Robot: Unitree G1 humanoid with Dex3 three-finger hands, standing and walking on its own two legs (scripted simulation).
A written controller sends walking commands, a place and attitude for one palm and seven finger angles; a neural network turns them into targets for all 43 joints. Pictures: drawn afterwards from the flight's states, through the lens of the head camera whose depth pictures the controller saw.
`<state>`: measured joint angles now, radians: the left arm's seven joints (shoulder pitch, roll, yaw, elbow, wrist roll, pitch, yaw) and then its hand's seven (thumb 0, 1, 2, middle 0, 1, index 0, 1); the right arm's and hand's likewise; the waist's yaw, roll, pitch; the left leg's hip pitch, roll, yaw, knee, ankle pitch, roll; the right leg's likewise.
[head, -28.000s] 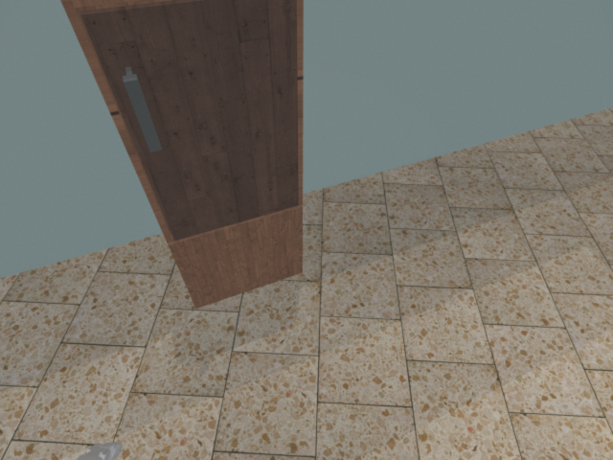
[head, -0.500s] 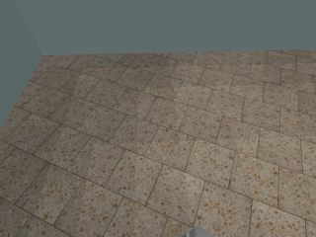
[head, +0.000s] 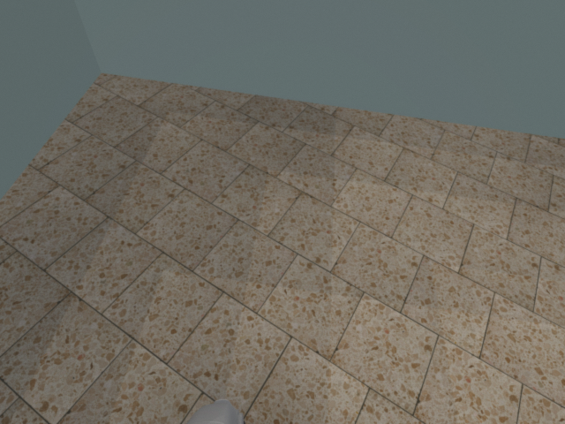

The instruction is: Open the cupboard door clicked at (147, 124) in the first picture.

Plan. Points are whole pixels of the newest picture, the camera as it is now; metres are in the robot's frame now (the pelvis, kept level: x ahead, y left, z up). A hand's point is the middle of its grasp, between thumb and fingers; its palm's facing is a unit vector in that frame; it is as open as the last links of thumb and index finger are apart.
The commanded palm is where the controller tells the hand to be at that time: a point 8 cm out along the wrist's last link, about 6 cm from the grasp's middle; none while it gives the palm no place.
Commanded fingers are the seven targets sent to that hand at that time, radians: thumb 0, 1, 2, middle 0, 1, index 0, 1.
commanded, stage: turn to face it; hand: left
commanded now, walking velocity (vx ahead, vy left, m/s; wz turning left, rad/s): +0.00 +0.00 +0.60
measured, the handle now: out of the picture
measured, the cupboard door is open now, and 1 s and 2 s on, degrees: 42 42 42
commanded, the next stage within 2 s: none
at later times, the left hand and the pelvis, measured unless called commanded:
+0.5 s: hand out of the picture +0.08 +0.15 -0.13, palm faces +0.29 -0.92 -0.28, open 7.4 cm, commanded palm none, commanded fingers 0.00 0.90 0.90 -0.20 -0.30 -0.20 -0.30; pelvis +0.06 -0.07 +0.02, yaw +18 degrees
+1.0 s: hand out of the picture +0.06 +0.18 -0.14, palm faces +0.57 -0.77 -0.27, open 7.4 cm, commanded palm none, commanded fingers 0.00 0.90 0.90 -0.20 -0.30 -0.20 -0.30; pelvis +0.10 -0.05 +0.02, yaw +36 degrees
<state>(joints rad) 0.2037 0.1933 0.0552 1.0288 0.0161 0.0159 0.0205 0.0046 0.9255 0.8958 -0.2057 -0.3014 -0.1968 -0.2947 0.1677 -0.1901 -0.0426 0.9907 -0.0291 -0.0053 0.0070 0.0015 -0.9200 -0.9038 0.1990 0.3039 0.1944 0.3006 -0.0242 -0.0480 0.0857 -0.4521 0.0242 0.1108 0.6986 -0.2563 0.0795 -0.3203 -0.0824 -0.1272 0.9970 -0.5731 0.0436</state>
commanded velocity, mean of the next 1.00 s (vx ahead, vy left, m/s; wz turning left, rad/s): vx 0.00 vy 0.00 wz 0.60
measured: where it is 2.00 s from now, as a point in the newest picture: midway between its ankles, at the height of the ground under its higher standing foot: outside the picture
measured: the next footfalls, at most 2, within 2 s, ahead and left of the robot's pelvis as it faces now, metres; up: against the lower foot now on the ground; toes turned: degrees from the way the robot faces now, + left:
right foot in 0.32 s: +0.11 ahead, -0.17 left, +0.00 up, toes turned +10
left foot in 0.70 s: +0.06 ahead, +0.07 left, +0.00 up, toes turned +33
